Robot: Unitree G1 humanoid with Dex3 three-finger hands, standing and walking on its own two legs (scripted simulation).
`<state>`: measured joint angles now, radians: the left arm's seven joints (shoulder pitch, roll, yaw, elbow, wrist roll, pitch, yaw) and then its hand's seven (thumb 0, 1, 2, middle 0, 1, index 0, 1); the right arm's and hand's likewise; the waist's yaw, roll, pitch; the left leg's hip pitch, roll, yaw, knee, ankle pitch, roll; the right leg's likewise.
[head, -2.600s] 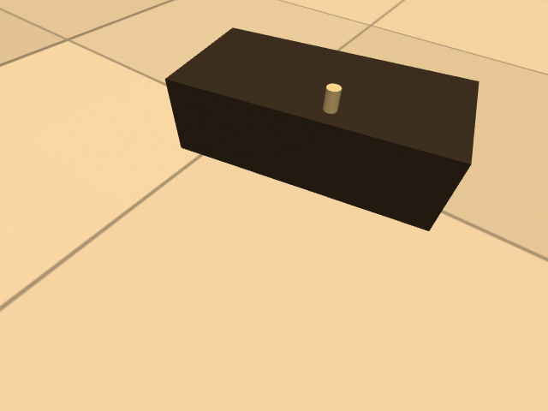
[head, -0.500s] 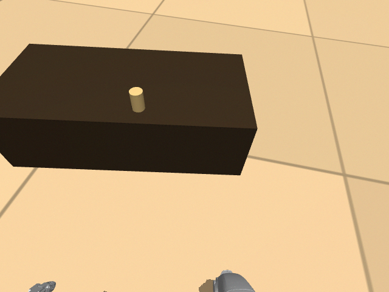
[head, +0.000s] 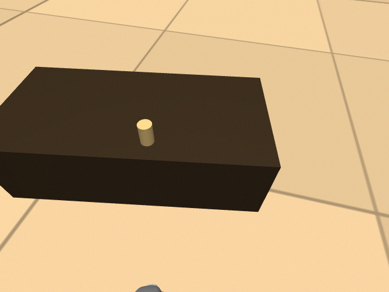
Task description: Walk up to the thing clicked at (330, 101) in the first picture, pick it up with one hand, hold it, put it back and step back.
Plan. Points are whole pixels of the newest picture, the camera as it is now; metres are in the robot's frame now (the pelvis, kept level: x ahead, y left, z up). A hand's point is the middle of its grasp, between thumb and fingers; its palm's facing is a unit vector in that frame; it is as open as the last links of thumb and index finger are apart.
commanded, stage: walk up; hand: left
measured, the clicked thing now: (145, 132) +0.77 +0.24 -0.29
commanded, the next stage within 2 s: none
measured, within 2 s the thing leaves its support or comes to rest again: neither
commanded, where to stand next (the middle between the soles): +0.35 +0.04 m, yaw -2 degrees
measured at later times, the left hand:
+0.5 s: hand (81, 231) +0.27 +0.30 -0.12, palm faces -0.04 -0.90 -0.43, open 7.3 cm
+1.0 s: hand (77, 209) +0.35 +0.35 -0.17, palm faces -0.07 -0.93 -0.37, open 7.3 cm
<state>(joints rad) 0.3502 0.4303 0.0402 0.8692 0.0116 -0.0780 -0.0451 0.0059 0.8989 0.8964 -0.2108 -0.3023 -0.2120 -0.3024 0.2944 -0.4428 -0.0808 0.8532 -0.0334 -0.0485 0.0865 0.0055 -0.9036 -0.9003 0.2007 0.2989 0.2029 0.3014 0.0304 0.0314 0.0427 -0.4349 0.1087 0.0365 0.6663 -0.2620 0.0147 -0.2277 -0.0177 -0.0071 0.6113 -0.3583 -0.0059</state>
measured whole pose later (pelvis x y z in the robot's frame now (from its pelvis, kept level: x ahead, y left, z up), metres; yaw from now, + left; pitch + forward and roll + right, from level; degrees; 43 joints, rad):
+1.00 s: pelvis +0.28 +0.08 -0.01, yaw -3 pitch -2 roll -1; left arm 0.22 0.40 0.02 0.99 0.01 -0.02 0.00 0.01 0.91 0.90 -0.21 -0.30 -0.21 -0.30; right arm 0.17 -0.39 -0.02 0.92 -0.01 -0.03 0.01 0.00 -0.90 -0.90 0.20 0.30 0.21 0.30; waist 0.01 -0.01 0.10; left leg -0.40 0.08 0.06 0.74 -0.31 0.01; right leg -0.32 -0.02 -0.03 0.69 -0.33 -0.01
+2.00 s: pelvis +0.31 +0.07 +0.02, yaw -3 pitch -2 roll +0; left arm 0.07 0.34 0.02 1.17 0.01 0.01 -0.02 0.01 0.90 0.90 -0.21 -0.30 -0.21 -0.30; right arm 0.09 -0.35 0.00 1.18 -0.01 -0.02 0.00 0.01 -0.90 -0.90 0.20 0.30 0.20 0.30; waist -0.01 0.00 0.04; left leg -0.16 0.06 0.08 0.34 -0.15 -0.02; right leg -0.11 -0.02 -0.03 0.32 -0.19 0.01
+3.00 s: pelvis +0.32 +0.07 +0.03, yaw -3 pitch -2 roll +0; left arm 0.11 0.35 0.00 1.13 0.01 -0.01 -0.01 0.00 0.90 0.90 -0.21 -0.30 -0.21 -0.30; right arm 0.09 -0.35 0.00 1.16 -0.01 -0.01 0.01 0.01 -0.90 -0.90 0.20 0.30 0.20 0.30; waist 0.00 0.00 0.04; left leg -0.12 0.05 0.08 0.31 -0.15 -0.02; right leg -0.07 -0.03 -0.03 0.31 -0.20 0.02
